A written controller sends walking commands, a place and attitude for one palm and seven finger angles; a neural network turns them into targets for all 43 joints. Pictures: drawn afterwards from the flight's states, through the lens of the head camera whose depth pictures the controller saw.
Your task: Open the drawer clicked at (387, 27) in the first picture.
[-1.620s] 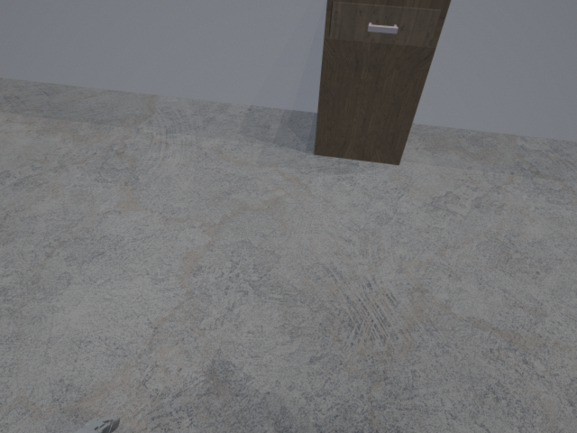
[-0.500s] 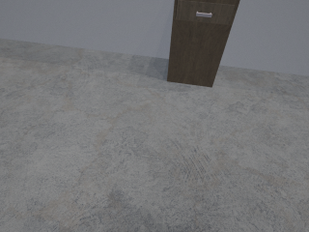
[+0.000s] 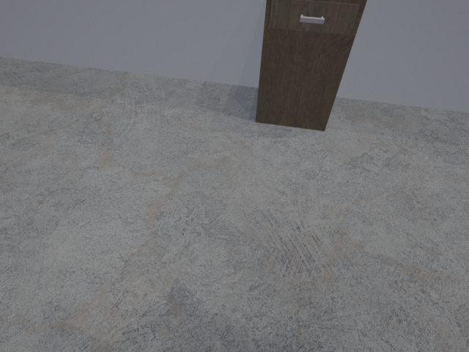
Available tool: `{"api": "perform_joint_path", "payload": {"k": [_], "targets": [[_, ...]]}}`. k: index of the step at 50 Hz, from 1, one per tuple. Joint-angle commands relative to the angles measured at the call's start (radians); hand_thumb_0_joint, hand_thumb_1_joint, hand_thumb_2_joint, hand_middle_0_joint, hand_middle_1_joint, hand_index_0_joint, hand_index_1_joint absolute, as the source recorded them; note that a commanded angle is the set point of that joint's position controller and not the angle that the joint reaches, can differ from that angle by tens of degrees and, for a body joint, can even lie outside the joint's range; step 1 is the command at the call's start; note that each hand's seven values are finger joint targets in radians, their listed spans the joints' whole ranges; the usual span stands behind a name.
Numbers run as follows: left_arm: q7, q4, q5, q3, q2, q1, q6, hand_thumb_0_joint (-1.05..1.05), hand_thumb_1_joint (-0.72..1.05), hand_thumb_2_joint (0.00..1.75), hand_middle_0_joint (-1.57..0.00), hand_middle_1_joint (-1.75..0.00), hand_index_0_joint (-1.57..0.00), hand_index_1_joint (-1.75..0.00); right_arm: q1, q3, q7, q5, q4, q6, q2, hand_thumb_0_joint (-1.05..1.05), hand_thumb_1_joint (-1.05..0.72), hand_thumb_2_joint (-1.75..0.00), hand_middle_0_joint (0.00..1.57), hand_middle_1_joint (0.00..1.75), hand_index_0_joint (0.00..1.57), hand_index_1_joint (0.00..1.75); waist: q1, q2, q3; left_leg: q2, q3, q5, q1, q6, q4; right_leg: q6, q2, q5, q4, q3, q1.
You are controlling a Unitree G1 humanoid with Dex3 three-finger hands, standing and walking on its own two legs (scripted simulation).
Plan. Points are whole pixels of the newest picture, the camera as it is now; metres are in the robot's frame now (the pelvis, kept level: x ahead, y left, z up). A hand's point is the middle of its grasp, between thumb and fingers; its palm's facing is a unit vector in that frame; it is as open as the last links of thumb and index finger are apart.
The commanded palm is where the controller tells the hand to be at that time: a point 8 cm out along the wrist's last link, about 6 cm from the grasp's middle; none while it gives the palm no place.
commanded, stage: look at it before walking up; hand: left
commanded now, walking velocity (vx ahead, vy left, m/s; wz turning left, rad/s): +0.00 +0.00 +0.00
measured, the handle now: (312, 18) +1.66 -0.31 -0.05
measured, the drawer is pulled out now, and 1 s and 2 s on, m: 0.00 0.00 0.00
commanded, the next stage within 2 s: walk to a spot facing it in 0.02 s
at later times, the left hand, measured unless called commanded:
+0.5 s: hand out of the picture +0.09 +0.16 -0.18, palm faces -0.16 -0.96 -0.24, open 7.4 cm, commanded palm none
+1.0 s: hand (201, 328) +0.21 +0.08 -0.18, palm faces -0.22 -0.96 -0.18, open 7.4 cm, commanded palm none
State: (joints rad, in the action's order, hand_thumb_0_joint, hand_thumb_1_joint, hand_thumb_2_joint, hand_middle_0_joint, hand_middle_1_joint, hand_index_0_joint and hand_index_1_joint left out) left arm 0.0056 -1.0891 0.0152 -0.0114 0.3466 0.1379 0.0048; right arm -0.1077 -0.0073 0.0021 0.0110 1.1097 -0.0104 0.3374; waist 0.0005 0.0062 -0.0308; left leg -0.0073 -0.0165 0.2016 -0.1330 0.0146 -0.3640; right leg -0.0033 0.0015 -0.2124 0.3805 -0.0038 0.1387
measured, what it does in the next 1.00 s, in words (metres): walks ahead, turning right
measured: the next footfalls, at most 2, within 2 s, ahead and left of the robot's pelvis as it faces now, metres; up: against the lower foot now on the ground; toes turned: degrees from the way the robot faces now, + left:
left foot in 1.04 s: +0.45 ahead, -0.06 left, +0.00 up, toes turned -14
right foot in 1.64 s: +0.58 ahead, -0.35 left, +0.00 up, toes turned -41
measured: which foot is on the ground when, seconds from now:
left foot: down 0.00-0.50, up 0.52-1.00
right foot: down 0.00-1.00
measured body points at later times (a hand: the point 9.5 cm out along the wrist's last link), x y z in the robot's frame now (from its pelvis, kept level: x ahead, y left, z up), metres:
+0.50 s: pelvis +0.05 -0.04 -0.02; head +0.06 -0.07 +0.43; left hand +0.10 +0.21 -0.16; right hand +0.01 -0.30 -0.19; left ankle +0.00 +0.13 -0.74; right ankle +0.05 -0.12 -0.75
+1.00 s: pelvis +0.25 -0.09 -0.02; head +0.27 -0.10 +0.43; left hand +0.22 +0.13 -0.17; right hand +0.32 -0.34 -0.16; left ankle +0.41 -0.03 -0.72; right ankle +0.06 -0.12 -0.75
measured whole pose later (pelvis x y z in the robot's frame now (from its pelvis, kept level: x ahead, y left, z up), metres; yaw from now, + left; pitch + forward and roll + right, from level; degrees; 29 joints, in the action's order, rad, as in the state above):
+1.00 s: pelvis +0.25 -0.09 -0.02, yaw -20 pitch +1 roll +0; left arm -0.03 -1.10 0.03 0.02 0.12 0.49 0.08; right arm -0.07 0.03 -0.03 0.02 0.98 -0.02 0.15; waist 0.06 -0.01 -0.04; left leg -0.07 0.10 0.16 -0.57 0.02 -0.74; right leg -0.08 -0.09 -0.42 0.28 0.08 -0.13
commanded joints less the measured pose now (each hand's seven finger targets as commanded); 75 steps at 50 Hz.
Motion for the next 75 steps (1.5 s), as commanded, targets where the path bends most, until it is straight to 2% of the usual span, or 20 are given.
{"api": "perform_joint_path", "payload": {"k": [1, 7, 12, 17, 21, 23, 24, 25, 26, 30, 35, 45, 50, 51, 52, 53, 54, 57, 61, 75], "targets": [[-0.017, 0.064, -0.005, 0.045, 0.204, -0.039, 0.023, 0.0, 0.9, 0.9, -0.2, -0.3, -0.2, -0.3, 0.048, 0.039, 0.01, -0.004, -0.063, -0.023, 0.212, 0.0, -0.9, -0.9, 0.2, 0.3, 0.2, 0.3, 0.004, -0.001, 0.072, -0.113, -0.082, -0.175, 0.022, -0.04, 0.049, -0.027, 0.126, 0.184, -0.059, 0.103, -0.017], [-0.019, 0.05, -0.006, 0.035, 0.146, -0.017, 0.015, 0.0, 0.9, 0.9, -0.2, -0.3, -0.2, -0.3, 0.023, 0.026, 0.01, 0.0, -0.049, -0.017, 0.154, 0.0, -0.9, -0.9, 0.2, 0.3, 0.2, 0.3, 0.002, -0.006, 0.079, -0.114, -0.064, -0.14, 0.034, -0.029, 0.045, -0.021, 0.12, 0.151, -0.064, 0.108, -0.014], [0.004, 0.074, 0.006, 0.044, 0.096, 0.047, -0.026, 0.0, 0.9, 0.9, -0.2, -0.3, -0.2, -0.3, -0.063, 0.034, 0.007, 0.014, -0.057, 0.011, 0.116, 0.0, -0.9, -0.9, 0.2, 0.3, 0.2, 0.3, -0.004, -0.019, -0.056, -0.125, -0.045, 0.334, -0.049, -0.035, 0.04, -0.037, 0.054, -0.304, -0.025, 0.154, 0.171], [0.028, 0.164, 0.007, 0.065, 0.027, 0.025, -0.012, 0.0, 0.9, 0.9, -0.2, -0.3, -0.2, -0.3, -0.152, 0.083, 0.014, 0.01, -0.092, -0.014, 0.18, 0.0, -0.9, -0.9, 0.2, 0.3, 0.2, 0.3, -0.038, -0.189, -0.109, -0.361, -0.25, 0.382, 0.043, -0.184, 0.186, -0.009, -0.004, -0.275, 0.416, -0.005, 0.416], [0.041, 0.19, 0.004, 0.075, -0.021, 0.033, 0.008, 0.0, 0.9, 0.9, -0.2, -0.3, -0.2, -0.3, -0.158, 0.085, 0.017, 0.017, -0.099, -0.033, 0.128, 0.0, -0.9, -0.9, 0.2, 0.3, 0.2, 0.3, -0.02, -0.162, -0.069, -0.354, -0.072, 0.004, 0.068, -0.161, 0.066, -0.005, 0.064, -0.285, 0.358, -0.033, 0.355], [0.044, 0.128, 0.007, 0.085, -0.028, 0.222, 0.015, 0.0, 0.9, 0.9, -0.2, -0.3, -0.2, -0.3, -0.105, 0.082, 0.017, 0.015, -0.112, -0.031, 0.11, 0.0, -0.9, -0.9, 0.2, 0.3, 0.2, 0.3, 0.074, -0.093, 0.009, -0.259, 0.081, 0.019, -0.09, -0.081, -0.18, -0.014, 0.012, -0.098, 0.152, -0.098, 0.026], [0.031, 0.077, 0.014, 0.102, 0.056, 0.383, 0.026, 0.0, 0.9, 0.9, -0.2, -0.3, -0.2, -0.3, -0.076, 0.072, 0.008, 0.004, -0.134, -0.029, 0.063, 0.0, -0.9, -0.9, 0.2, 0.3, 0.2, 0.3, 0.145, 0.149, 0.064, -0.161, 0.183, 0.123, -0.29, -0.024, -0.469, -0.052, 0.1, -0.134, 0.012, 0.068, -0.184], [0.01, 0.054, 0.011, 0.124, 0.159, 0.478, 0.039, 0.0, 0.9, 0.9, -0.2, -0.3, -0.2, -0.3, -0.029, 0.051, -0.002, 0.0, -0.197, -0.036, -0.015, 0.0, -0.9, -0.9, 0.2, 0.3, 0.2, 0.3, 0.164, 0.411, 0.035, -0.034, 0.186, 0.404, -0.578, 0.023, -0.771, -0.152, 0.361, -0.139, -0.158, 0.568, -0.251], [-0.007, 0.059, -0.005, 0.12, 0.144, 0.483, 0.039, 0.0, 0.9, 0.9, -0.2, -0.3, -0.2, -0.3, 0.012, 0.059, -0.002, 0.006, -0.217, -0.043, 0.018, 0.0, -0.9, -0.9, 0.2, 0.3, 0.2, 0.3, 0.157, 0.274, 0.039, -0.071, 0.055, 0.363, -0.612, 0.002, -0.836, -0.211, 0.383, -0.117, -0.187, 0.635, -0.242], [-0.012, 0.101, 0.003, 0.087, 0.015, 0.301, 0.059, 0.0, 0.9, 0.9, -0.2, -0.3, -0.2, -0.3, -0.026, 0.07, -0.01, 0.015, -0.155, -0.04, -0.021, 0.0, -0.9, -0.9, 0.2, 0.3, 0.2, 0.3, 0.045, 0.018, -0.072, -0.143, 0.027, 0.103, -0.551, 0.018, -0.832, -0.203, 0.294, 0.014, -0.178, 0.408, -0.032], [-0.017, 0.064, 0.002, 0.077, -0.03, 0.351, 0.082, 0.0, 0.9, 0.9, -0.2, -0.3, -0.2, -0.3, -0.079, 0.073, -0.017, 0.015, -0.143, -0.017, -0.068, 0.0, -0.9, -0.9, 0.2, 0.3, 0.2, 0.3, 0.006, 0.059, -0.035, -0.122, 0.051, -0.036, -0.578, 0.045, -0.783, -0.143, 0.19, 0.298, -0.158, 0.226, -0.075], [-0.047, 0.007, 0.009, 0.064, -0.075, 0.452, 0.085, 0.0, 0.9, 0.9, -0.2, -0.3, -0.2, -0.3, 0.162, 0.057, -0.033, 0.007, -0.241, -0.038, -0.112, 0.0, -0.9, -0.9, 0.2, 0.3, 0.2, 0.3, 0.073, 0.097, -0.116, -0.088, 0.118, -0.065, -0.606, 0.025, -0.474, -0.162, 0.179, 0.633, -0.129, 0.218, -0.204], [-0.051, 0.009, 0.006, 0.076, -0.027, 0.396, 0.089, 0.0, 0.9, 0.9, -0.2, -0.3, -0.2, -0.3, -0.051, 0.067, -0.012, 0.008, -0.18, -0.057, -0.085, 0.0, -0.9, -0.9, 0.2, 0.3, 0.2, 0.3, -0.041, 0.122, 0.001, 0.032, 0.186, -0.038, -0.187, -0.041, -0.236, -0.123, 0.151, 1.019, 0.124, 0.165, -0.171], [-0.05, 0.013, 0.0, 0.08, -0.021, 0.377, 0.092, 0.0, 0.9, 0.9, -0.2, -0.3, -0.2, -0.3, -0.207, 0.076, -0.003, 0.013, -0.131, -0.06, -0.053, 0.0, -0.9, -0.9, 0.2, 0.3, 0.2, 0.3, -0.11, 0.103, 0.076, 0.012, 0.14, -0.113, 0.024, -0.063, -0.179, -0.098, 0.125, 0.942, 0.3, 0.15, -0.079], [-0.043, 0.024, -0.014, 0.081, -0.055, 0.39, 0.094, 0.0, 0.9, 0.9, -0.2, -0.3, -0.2, -0.3, -0.359, 0.096, 0.008, 0.025, -0.096, -0.062, 0.026, 0.0, -0.9, -0.9, 0.2, 0.3, 0.2, 0.3, -0.16, -0.008, 0.2, -0.148, -0.029, -0.23, 0.305, -0.121, -0.193, -0.069, 0.054, 0.622, 0.545, 0.106, 0.124], [-0.027, 0.035, -0.027, 0.07, -0.12, 0.454, 0.09, 0.0, 0.9, 0.9, -0.2, -0.3, -0.2, -0.3, -0.442, 0.114, 0.012, 0.03, -0.072, -0.062, 0.108, 0.0, -0.9, -0.9, 0.2, 0.3, 0.2, 0.3, -0.13, -0.246, 0.308, -0.466, -0.435, -0.32, 0.485, -0.254, -0.087, -0.043, -0.087, -0.243, 0.921, 0.022, 0.362], [-0.031, 0.059, -0.02, 0.065, -0.106, 0.396, 0.088, 0.0, 0.9, 0.9, -0.2, -0.3, -0.2, -0.3, -0.394, 0.106, 0.011, 0.005, -0.09, -0.05, 0.091, 0.0, -0.9, -0.9, 0.2, 0.3, 0.2, 0.3, -0.102, -0.155, 0.24, -0.505, -0.519, -0.203, 0.357, -0.29, 0.033, -0.059, -0.038, -0.322, 1.049, 0.079, 0.408], [-0.007, 0.065, 0.008, 0.078, -0.129, 0.259, 0.059, 0.0, 0.9, 0.9, -0.2, -0.3, -0.2, -0.3, -0.23, 0.06, 0.018, 0.01, -0.104, -0.075, -0.084, 0.0, -0.9, -0.9, 0.2, 0.3, 0.2, 0.3, -0.027, -0.054, -0.063, -0.368, -0.228, -0.101, -0.044, -0.186, 0.133, -0.035, 0.078, -0.122, 0.998, 0.07, 0.419], [0.006, 0.053, 0.021, 0.077, -0.183, 0.316, 0.004, 0.0, 0.9, 0.9, -0.2, -0.3, -0.2, -0.3, -0.214, 0.054, 0.019, 0.006, -0.087, -0.093, -0.116, 0.0, -0.9, -0.9, 0.2, 0.3, 0.2, 0.3, 0.047, -0.092, -0.067, -0.279, 0.017, -0.044, -0.186, -0.131, 0.189, -0.012, 0.099, -0.023, 0.892, 0.035, 0.369], [0.027, 0.163, 0.014, 0.066, -0.164, -0.116, 0.01, 0.0, 0.9, 0.9, -0.2, -0.3, -0.2, -0.3, -0.488, 0.058, 0.028, 0.018, 0.03, -0.083, -0.082, 0.0, -0.9, -0.9, 0.2, 0.3, 0.2, 0.3, -0.077, -0.105, -0.112, -0.302, 0.169, -0.44, 0.22, -0.131, 0.138, -0.012, 0.089, 0.043, 0.331, -0.117, 0.528]]}}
